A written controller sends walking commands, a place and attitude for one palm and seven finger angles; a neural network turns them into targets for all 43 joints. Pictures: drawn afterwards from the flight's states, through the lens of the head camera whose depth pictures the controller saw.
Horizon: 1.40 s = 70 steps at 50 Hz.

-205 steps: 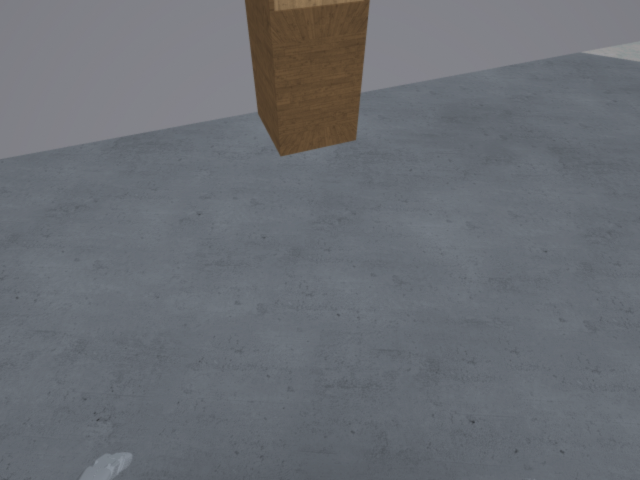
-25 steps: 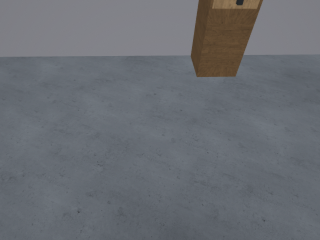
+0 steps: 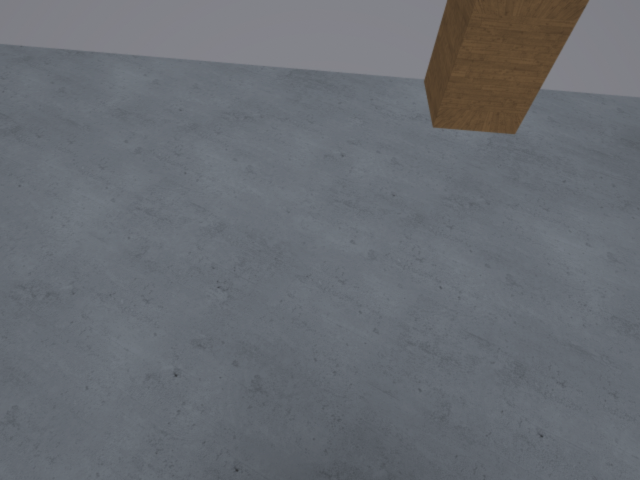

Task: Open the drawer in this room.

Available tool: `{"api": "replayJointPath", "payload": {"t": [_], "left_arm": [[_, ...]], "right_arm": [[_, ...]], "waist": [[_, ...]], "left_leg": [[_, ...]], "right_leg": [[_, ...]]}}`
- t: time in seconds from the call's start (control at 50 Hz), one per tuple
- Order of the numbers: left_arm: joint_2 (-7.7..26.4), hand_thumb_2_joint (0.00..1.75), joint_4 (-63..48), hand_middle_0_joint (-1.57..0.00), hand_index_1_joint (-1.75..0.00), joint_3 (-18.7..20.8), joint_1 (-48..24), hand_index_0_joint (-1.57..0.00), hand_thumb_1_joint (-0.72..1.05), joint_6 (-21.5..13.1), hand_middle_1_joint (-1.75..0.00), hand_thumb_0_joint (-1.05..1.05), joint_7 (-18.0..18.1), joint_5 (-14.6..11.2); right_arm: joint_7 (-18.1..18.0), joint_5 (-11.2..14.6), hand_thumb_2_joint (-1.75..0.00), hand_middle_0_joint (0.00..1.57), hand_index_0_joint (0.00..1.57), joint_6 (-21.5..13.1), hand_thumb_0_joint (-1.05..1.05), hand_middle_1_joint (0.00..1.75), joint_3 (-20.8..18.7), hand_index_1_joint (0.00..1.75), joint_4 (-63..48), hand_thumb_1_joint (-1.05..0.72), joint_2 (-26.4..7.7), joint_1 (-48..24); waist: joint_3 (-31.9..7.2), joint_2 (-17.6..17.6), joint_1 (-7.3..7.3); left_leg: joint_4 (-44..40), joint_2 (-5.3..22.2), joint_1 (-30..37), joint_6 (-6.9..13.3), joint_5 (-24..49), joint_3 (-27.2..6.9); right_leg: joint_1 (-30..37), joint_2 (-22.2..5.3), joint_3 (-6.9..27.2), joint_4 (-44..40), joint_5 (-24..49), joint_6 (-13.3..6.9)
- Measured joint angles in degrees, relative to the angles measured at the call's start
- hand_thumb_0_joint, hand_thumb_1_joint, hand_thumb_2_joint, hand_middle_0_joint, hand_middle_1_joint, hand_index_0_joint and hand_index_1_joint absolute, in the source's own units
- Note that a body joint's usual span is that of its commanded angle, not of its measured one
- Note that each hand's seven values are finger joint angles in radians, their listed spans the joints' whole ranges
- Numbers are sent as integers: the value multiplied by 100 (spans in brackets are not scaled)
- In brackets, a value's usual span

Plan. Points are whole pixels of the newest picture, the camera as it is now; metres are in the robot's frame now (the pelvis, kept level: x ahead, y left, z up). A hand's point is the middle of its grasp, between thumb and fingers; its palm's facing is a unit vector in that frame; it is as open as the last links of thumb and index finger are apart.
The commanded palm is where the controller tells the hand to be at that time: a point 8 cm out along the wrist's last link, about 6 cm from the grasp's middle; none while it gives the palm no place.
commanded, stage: turn or walk to find it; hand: left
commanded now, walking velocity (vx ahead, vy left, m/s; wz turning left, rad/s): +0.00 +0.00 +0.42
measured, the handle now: out of the picture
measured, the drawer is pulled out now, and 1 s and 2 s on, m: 0.00 0.00 0.00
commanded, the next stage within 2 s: stand and wait in 0.02 s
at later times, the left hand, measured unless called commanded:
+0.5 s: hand out of the picture +0.02 +0.13 -0.15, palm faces +0.13 -0.96 -0.24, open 7.3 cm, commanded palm none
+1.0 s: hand out of the picture -0.04 +0.14 -0.17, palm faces +0.16 -0.97 -0.18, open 7.3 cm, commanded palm none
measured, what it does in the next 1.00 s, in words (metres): steps on the spot: right foot, then left foot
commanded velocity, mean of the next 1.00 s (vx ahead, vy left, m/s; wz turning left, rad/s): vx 0.00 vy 0.00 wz -0.01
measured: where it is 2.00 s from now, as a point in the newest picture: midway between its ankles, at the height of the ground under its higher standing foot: outside the picture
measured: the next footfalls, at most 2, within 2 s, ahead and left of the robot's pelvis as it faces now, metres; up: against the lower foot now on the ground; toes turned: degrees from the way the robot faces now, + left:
right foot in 0.26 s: +0.01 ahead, -0.15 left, +0.00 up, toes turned +4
left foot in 0.58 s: +0.02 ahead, +0.09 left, +0.00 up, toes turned +8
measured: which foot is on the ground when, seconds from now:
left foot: down 0.00-0.28, up 0.30-0.56, down 0.58-1.00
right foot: up 0.00-0.24, down 0.26-1.00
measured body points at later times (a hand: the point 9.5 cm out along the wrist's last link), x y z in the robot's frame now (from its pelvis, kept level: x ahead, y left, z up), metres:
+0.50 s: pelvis +0.01 -0.06 +0.01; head +0.02 -0.08 +0.46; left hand +0.01 +0.18 -0.13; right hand +0.08 -0.29 -0.16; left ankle -0.01 +0.09 -0.71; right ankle -0.03 -0.15 -0.73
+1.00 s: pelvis -0.01 -0.03 +0.01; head -0.01 -0.02 +0.46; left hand -0.05 +0.19 -0.15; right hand +0.04 -0.25 -0.15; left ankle -0.02 +0.09 -0.73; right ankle -0.03 -0.15 -0.73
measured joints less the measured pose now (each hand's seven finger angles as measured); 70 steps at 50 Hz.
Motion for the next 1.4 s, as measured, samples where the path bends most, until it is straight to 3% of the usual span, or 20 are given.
{"api": "replayJointPath", "payload": {"t": [0.04, 0.1, 0.18, 0.24, 0.26, 0.34, 0.46, 0.58, 0.66, 0.94, 1.18, 1.32, 1.4], "left_arm": [[28, 90, -88, -20, -30, 17, -148, -20, 91, -9, -30, 0, -14, 4], [45, 90, -247, -20, -30, 8, -323, -20, 91, -52, -30, 0, -29, -16], [30, 90, -373, -20, -30, -40, -483, -20, 91, -84, -30, 0, -30, -45], [-12, 90, -396, -19, -30, -103, -489, -20, 91, -157, -30, 0, -27, -62], [-14, 90, -391, -20, -30, -129, -448, -20, 91, -202, -30, 0, -23, -56], [-194, 90, -211, -20, -30, -257, -176, -20, 91, -260, -30, 0, -34, -7], [-265, 90, 51, -20, -30, -307, 163, -20, 93, -287, -30, 0, -17, -21], [-266, 90, 326, -20, -30, -343, 441, -20, 93, -286, -30, 0, -19, -51], [-222, 90, 534, -20, -30, -333, 555, -20, 92, -225, -30, 0, -12, -70], [-228, 90, 606, -20, -30, -350, 448, -20, 91, -224, -30, 0, -22, -64], [-186, 90, 559, -20, -30, -309, 345, -20, 91, -167, -30, 0, -52, -49], [-136, 90, 339, -20, -30, -165, 296, -20, 91, -34, -30, 0, -138, -7], [-89, 90, 199, -20, -30, -63, 307, -20, 91, 30, -30, 0, -174, 28]], "right_arm": [[-25, -5, -90, 20, 20, -25, 1, 30, -7, 30, -75, -90, -33, -24], [-43, -22, -90, 20, 20, -15, 1, 30, -10, 30, -128, -90, -106, -75], [-55, -38, -90, 20, 20, 1, 1, 30, -28, 30, -171, -90, -196, -138], [-38, -18, -90, 20, 20, 9, 1, 30, -45, 30, -155, -90, -257, -158], [-28, 5, -90, 20, 20, 7, 1, 30, -51, 30, -139, -90, -267, -152], [-16, 34, -90, 20, 20, 102, 1, 30, -75, 30, -55, -90, -371, -171], [-35, 68, -90, 20, 20, 109, 1, 30, -26, 30, 98, -91, -368, -265], [-76, 88, -90, 20, 20, 50, 1, 30, 57, 30, 295, -91, -325, -366], [-92, 92, -90, 20, 20, -19, 1, 30, 142, 30, 473, -91, -142, -418], [-106, 89, -90, 20, 20, -39, 1, 30, 185, 30, 552, -92, -102, -294], [-102, 78, -90, 20, 20, -82, 1, 30, 191, 30, 610, -91, -36, -71], [-89, 63, -90, 20, 20, 33, 1, 30, 58, 30, 444, -90, -23, -61], [-82, 49, -90, 20, 20, 45, 1, 30, -41, 30, 282, -90, -95, -171]], "waist": [[2, 91, -38], [-14, 204, -45], [-43, 268, -75], [-96, 269, -57], [-133, 235, -31], [-252, 407, -12], [-199, 323, 75], [-86, 348, 155], [-40, 74, 262], [-105, 84, 198], [-98, 112, 132], [37, 87, 141], [138, 101, 196]], "left_leg": [[-239, -19, 11, 8, 173, -128], [-581, -35, 73, -21, 405, -283], [-812, -77, 152, -116, 561, -434], [-738, -132, 164, -228, 530, -492], [-624, -171, 140, -276, 466, -478], [36, -33, 85, -336, -502, -340], [616, 253, 168, -382, -676, -14], [-486, 451, 750, -418, 143, 83], [-681, 386, 914, -431, 60, 179], [-758, 214, 851, -241, 233, 151], [-823, 247, 824, -149, 316, 456], [-519, 312, 538, -124, 200, 733], [-286, 406, 413, -152, 79, 991]], "right_leg": [[-211, 90, 125, 595, -94, 27], [-251, 149, 255, 657, -77, 88], [66, 173, 392, -180, -17, 108], [567, 172, 415, -1400, 620, 103], [777, 141, 417, -1845, 883, 64], [999, 245, 327, -1915, 795, -271], [1286, 258, 244, -2155, 866, -370], [1274, 423, 71, -2036, 772, -351], [1389, 351, 145, -2189, 858, -318], [1414, 185, 104, -2382, 1071, -119], [1249, 199, 409, -2409, 1258, -43], [727, 238, 677, -1853, 1119, -61], [312, 159, 480, -960, 601, -103]]}}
